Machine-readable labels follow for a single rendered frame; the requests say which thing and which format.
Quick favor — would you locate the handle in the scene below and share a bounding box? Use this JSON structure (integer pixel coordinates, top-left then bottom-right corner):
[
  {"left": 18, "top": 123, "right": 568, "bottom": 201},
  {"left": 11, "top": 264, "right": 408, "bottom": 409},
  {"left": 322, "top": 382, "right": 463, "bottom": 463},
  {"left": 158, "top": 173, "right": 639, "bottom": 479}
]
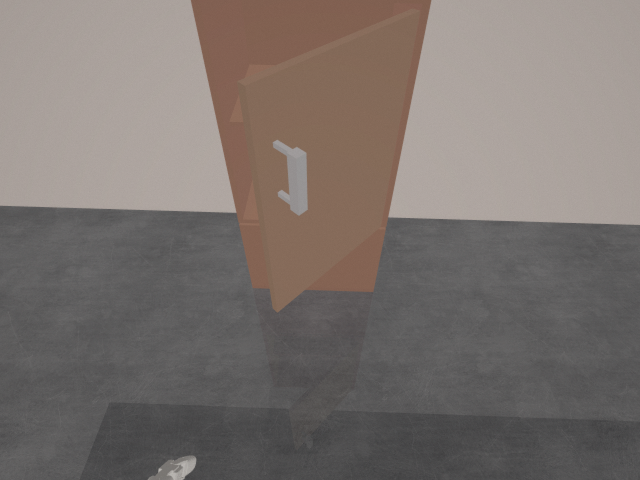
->
[{"left": 273, "top": 140, "right": 308, "bottom": 216}]

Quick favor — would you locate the cupboard door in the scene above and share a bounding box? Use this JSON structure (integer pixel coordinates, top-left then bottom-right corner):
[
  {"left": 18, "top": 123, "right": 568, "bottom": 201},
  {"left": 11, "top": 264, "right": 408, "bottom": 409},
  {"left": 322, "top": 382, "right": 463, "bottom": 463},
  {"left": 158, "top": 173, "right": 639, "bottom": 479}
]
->
[{"left": 237, "top": 8, "right": 420, "bottom": 313}]

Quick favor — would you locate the left robot hand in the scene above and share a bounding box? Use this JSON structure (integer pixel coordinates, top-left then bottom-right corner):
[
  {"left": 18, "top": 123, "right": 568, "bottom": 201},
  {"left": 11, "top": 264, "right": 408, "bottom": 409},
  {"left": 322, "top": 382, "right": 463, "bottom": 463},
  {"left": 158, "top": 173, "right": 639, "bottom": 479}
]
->
[{"left": 148, "top": 455, "right": 196, "bottom": 480}]

